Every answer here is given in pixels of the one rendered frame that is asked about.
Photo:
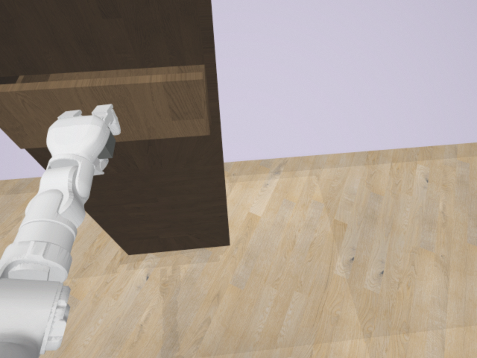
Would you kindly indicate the left robot upper arm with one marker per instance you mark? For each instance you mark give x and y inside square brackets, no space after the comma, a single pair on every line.
[33,316]

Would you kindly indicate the robot left forearm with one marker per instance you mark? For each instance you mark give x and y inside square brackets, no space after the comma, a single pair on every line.
[42,247]

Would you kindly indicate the drawer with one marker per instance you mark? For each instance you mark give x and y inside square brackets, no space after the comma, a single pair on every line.
[150,103]

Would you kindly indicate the handle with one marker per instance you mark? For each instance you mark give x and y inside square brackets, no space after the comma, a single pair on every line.
[108,150]

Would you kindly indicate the robot left hand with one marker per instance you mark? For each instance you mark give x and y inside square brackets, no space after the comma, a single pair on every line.
[84,136]

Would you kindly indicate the cabinet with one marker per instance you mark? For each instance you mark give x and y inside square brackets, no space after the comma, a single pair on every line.
[155,195]

